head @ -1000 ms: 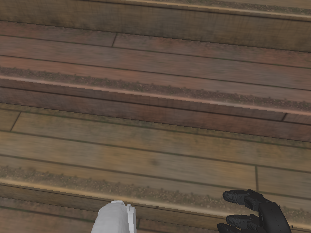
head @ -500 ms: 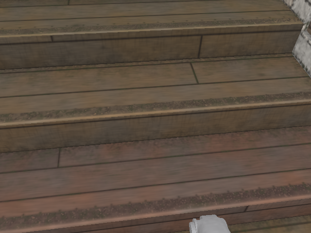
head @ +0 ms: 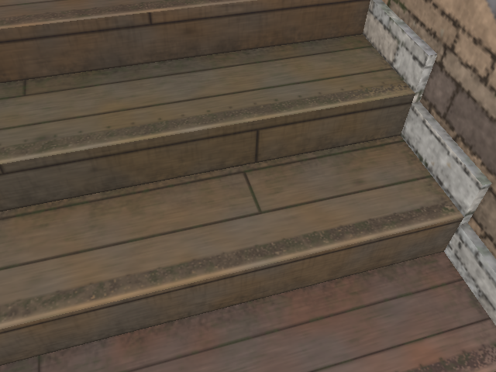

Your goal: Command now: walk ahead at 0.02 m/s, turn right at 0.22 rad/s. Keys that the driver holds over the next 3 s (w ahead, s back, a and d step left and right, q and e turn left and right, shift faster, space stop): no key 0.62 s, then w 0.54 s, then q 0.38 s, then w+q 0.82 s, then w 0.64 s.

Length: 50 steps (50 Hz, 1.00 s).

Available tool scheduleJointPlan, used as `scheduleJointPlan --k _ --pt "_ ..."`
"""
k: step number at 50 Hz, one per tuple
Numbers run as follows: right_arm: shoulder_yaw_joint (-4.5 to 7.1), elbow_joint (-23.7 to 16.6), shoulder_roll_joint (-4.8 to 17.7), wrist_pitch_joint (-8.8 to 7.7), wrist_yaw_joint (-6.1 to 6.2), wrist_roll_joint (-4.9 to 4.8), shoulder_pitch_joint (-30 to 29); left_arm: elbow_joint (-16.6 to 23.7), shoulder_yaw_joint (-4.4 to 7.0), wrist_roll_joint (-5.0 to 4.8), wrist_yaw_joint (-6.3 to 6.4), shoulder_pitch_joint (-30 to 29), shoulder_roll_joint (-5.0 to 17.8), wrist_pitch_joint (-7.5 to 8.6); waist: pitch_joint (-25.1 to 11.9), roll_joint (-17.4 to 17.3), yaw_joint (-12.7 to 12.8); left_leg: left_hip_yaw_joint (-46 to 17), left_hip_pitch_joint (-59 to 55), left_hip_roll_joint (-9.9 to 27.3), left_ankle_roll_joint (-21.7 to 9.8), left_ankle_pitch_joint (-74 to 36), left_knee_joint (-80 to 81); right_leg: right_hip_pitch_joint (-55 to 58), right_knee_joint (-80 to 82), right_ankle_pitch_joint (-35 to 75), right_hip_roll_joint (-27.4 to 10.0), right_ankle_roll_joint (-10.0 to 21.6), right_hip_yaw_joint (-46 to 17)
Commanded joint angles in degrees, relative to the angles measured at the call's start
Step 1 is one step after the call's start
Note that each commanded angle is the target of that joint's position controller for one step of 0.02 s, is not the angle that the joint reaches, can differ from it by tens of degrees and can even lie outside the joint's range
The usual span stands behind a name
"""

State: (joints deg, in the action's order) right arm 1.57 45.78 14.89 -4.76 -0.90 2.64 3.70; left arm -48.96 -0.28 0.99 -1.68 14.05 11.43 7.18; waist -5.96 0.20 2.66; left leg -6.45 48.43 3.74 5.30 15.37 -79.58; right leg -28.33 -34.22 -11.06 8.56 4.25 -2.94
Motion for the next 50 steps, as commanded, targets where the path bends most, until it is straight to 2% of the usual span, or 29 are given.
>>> scheduleJointPlan --k 1,3,5,6,7,8,9,10,11,14,17,19,20,21,22,23,25,32,35,36,38,40,41,42,44,46,48,49,50 --pt "1.42 0.7 4.0 0.7 -0.91 -0.06 8.0 9.9 2.51 -0.95 -0.13 -12.9 9.3 2.47 -1.5 1.3 -5.8 6.3 -27.3 -0.3 3.0 -1.9 15.5 -9.0 12.7 12.2 -9.7 6.0 -7.5" --pt "0.6 -0.9 1.5 1.03 -1.88 -0.33 4.9 8.3 2.19 -2.04 -1.39 -9.6 7.0 1.8 1.0 2.3 -3.9 5.2 -26.1 0.9 2.7 3.8 32.4 0.0 8.5 8.3 -13.1 7.8 -12.1" --pt "0.13 -1.2 1.0 0.3 -2.56 -2.13 4.2 6.1 1.98 -3.54 -3.15 -7.1 5.5 0.03 1.4 0.9 -3.6 7.9 -28.3 -0.3 0.5 -4.3 53.0 7.2 3.6 8.0 -13.7 8.3 -14.8" --pt "-0.06 -0.9 1.5 -0.46 -2.16 -2.79 5.9 4.0 1.87 -2.79 -4.4 -2.8 3.8 -0.64 -0.9 2.3 -3.3 5.4 -34.9 1.2 -2.8 -12.6 52.9 6.6 3.0 8.0 -13.5 5.9 -17.6" --pt "0.2 -2.5 6.9 -1.43 -2.34 -3.41 1.8 3.7 1.91 -2.49 -4.67 4.9 1.6 -0.73 -4.1 -5.2 2.9 -1.3 -37.5 6.1 -12.7 -27.1 50.3 7.5 1.1 5.5 -8.3 0.1 -10.7" --pt "0.19 -3.8 6.6 -1.89 -3.73 -3.58 -5.3 2.9 2.45 -1.49 -3.89 5.1 2.9 -1.29 -5.7 -5.9 5.1 -5.3 -33.7 6.3 -16.5 -18.8 51.2 9.1 0.4 1.8 -6.1 -3.3 -3.1" --pt "-0.14 -2.9 3.8 -1.47 -4.83 -3.31 -5.9 3.1 3.34 -0.72 -3.49 -0.8 5.4 -2.17 -3.0 -2.4 3.0 -3.9 -29.9 4.5 -13.4 -10.8 51.9 11.0 1.5 -1.3 -7.1 -3.8 -2.4" --pt "-0.23 -2.7 2.8 -1.5 -5.13 -3.57 -5.2 4.5 3.83 -1.02 -3.12 -4.9 6.3 -2.59 -0.3 -1.9 1.3 -1.1 -30.2 2.9 -10.7 -8.5 51.9 8.3 2.0 -1.4 -7.0 -2.9 -2.9" --pt "0.16 -3.0 3.7 -1.21 -4.6 -3.21 -4.1 4.8 4.71 -1.65 -2.62 -8.0 8.1 -2.53 0.3 -2.0 -0.8 -0.7 -33.3 2.7 -9.9 -8.1 50.6 4.2 1.9 -1.2 -6.9 -2.2 -4.1" --pt "1.03 -2.4 5.0 -1.34 -2.32 -2.24 0.0 6.8 5.04 -1.52 -0.81 -12.2 7.7 -1.7 -2.4 -2.1 -3.3 -2.8 -39.4 5.2 -13.1 -12.0 49.7 0.1 -0.2 3.5 -7.9 -1.5 -5.1" --pt "0.47 -3.2 2.8 -1.3 -2.27 -2.93 0.0 5.8 5.27 -1.76 -0.25 -10.0 7.0 -1.63 -2.9 -2.2 -2.3 -2.0 -39.5 5.0 -13.4 -14.8 49.1 1.3 -0.5 5.1 -8.4 -2.1 -5.1" --pt "0.97 -4.1 3.2 -1.06 -2.44 -3.08 0.1 5.6 5.66 -1.99 -0.1 -9.4 7.5 -1.75 -2.6 -2.0 -2.6 -0.4 -39.9 4.3 -13.0 -16.2 48.1 1.1 -0.3 6.5 -8.2 -1.9 -5.0" --pt "-0.31 -1.8 0.3 0.51 1.14 -2.41 7.2 5.4 2.95 -0.7 0.55 -3.7 -0.1 -4.34 -5.7 -4.9 -2.1 0.2 -39.8 6.6 -10.6 -25.1 52.7 10.2 1.4 8.5 -9.0 -4.0 -5.3" --pt "-0.54 -1.9 0.7 1.28 2.57 -2.33 4.4 5.2 2.95 -0.94 1.06 -3.8 0.3 -5.43 -2.1 -5.0 -0.7 1.0 -38.1 5.8 -9.5 -27.2 52.5 11.1 3.3 8.2 -9.1 -4.2 -4.9" --pt "-0.58 -3.0 0.7 1.94 3.17 -2.46 3.3 5.4 3.18 -0.88 1.41 -4.6 2.3 -5.81 -0.7 -1.4 -1.4 2.7 -39.2 4.4 -8.3 -26.2 51.8 10.7 5.1 10.8 -9.4 -3.9 -6.1" --pt "-0.59 -3.2 1.0 2.34 3.4 -2.53 3.3 5.5 3.3 -0.81 1.59 -5.4 3.3 -5.97 -0.4 0.2 -2.2 3.8 -40.7 3.5 -7.6 -24.5 51.5 10.4 6.2 13.6 -9.5 -3.6 -7.0" --pt "-0.2 -2.3 2.2 2.67 3.54 -2.27 5.6 5.3 3.16 -0.45 1.63 -4.1 3.9 -5.44 -0.5 -0.9 -2.6 4.5 -43.6 2.9 -7.3 -22.8 52.0 10.5 7.5 14.1 -10.1 -3.3 -7.3" --pt "-0.47 0.3 0.9 3.02 3.02 -2.07 8.1 3.2 2.51 -0.48 1.89 0.2 2.9 -5.4 2.6 -0.1 -2.3 4.8 -43.4 2.3 -7.4 -9.1 56.8 11.5 13.0 7.2 -10.6 -2.8 -7.8" --pt "0.39 1.4 3.3 3.35 2.86 -1.6 9.4 2.6 2.83 -0.09 2.05 1.6 3.6 -5.8 6.0 -2.5 -2.3 2.9 -40.7 1.8 -8.8 10.9 60.7 8.9 11.3 -6.5 -7.9 -1.3 -5.4" --pt "0.8 1.5 4.5 3.74 3.08 -1.98 10.3 2.4 3.04 -0.03 2.35 2.3 3.6 -5.88 7.5 -4.7 -2.6 0.7 -40.1 2.6 -10.3 17.1 62.4 6.2 7.6 -11.6 -6.3 -0.5 -3.1" --pt "1.67 2.2 6.5 4.25 2.84 -2.78 14.2 3.5 3.23 0.0 2.41 1.6 2.9 -6.08 10.6 -8.3 -3.8 -7.9 -38.9 8.0 -14.4 31.7 68.1 -0.7 -1.0 -15.8 -5.2 -0.1 2.0" --pt "2.54 2.6 7.7 3.86 2.33 -2.4 17.4 5.5 3.41 0.77 1.86 -1.2 2.6 -5.68 13.6 -9.3 -5.0 -17.3 -35.1 15.3 -19.5 40.2 72.5 -4.1 -10.8 -13.5 -8.4 -0.4 5.6" --pt "2.77 2.8 7.6 3.38 2.06 -2.16 17.5 6.3 3.62 0.7 1.51 -1.6 2.6 -5.38 14.1 -8.5 -4.8 -19.1 -34.2 17.0 -20.9 39.4 73.4 -5.6 -15.1 -13.7 -9.9 -0.4 5.4" --pt "3.08 2.4 7.8 2.88 1.64 -1.19 16.3 7.2 4.17 0.37 1.2 -2.7 4.0 -4.94 14.7 -6.5 -5.0 -19.3 -36.3 17.6 -21.2 36.6 74.8 -8.9 -17.2 -16.1 -11.3 -0.5 4.1" --pt "3.58 2.2 8.0 1.92 1.8 -1.04 14.5 7.5 4.44 0.01 0.57 -0.9 3.9 -4.26 12.6 -5.1 -3.1 -13.7 -38.3 15.2 -19.5 27.7 73.0 -7.2 -15.4 -15.8 -12.7 0.1 3.0" --pt "3.52 0.8 7.2 1.55 1.9 -0.9 9.7 5.9 4.17 -0.36 0.75 4.8 2.5 -4.53 9.3 -6.4 0.2 -4.6 -32.9 10.5 -17.5 19.0 69.6 5.8 -7.7 -15.5 -11.3 1.4 5.8" --pt "3.59 0.1 6.1 1.65 2.32 -1.57 6.9 1.2 4.58 0.52 1.54 16.0 1.8 -4.51 6.5 -2.9 4.9 1.5 -22.2 5.5 -16.4 19.7 59.8 26.8 5.0 -4.6 -6.2 1.3 12.2" --pt "3.2 1.2 4.5 1.57 1.86 -0.71 8.1 -1.6 5.19 1.51 2.03 24.3 2.9 -4.55 4.0 4.9 7.7 6.0 -14.7 1.3 -16.7 14.3 45.4 38.9 6.9 -8.5 -5.6 0.7 10.7" --pt "1.74 0.3 -0.3 1.05 1.25 -1.15 9.7 -1.6 5.74 2.59 2.63 27.3 6.6 -4.14 3.8 17.5 7.5 11.3 -7.5 -3.5 -13.8 10.9 22.6 39.2 18.4 -24.5 -18.8 1.6 -12.6"
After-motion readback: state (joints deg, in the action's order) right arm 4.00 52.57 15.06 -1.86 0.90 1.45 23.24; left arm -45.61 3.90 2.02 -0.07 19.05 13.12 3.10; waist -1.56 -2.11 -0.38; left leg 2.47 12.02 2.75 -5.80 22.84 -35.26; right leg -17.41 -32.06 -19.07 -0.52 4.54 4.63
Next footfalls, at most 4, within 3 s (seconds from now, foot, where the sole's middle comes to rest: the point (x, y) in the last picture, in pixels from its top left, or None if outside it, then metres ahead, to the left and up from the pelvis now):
0.12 left None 0.10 0.15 -0.76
1.00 right None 0.16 -0.10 -0.76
1.40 left None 0.45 0.06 -0.60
1.86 right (342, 350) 0.54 -0.18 -0.60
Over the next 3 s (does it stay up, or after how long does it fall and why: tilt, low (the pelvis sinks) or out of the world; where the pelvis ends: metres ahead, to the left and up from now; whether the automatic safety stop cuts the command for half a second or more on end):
stays up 1.00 0.13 0.43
